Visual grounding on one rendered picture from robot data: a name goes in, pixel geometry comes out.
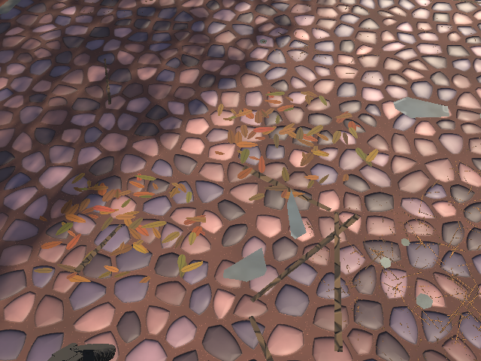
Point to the left robot hand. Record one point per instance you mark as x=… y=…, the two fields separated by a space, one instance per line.
x=87 y=352

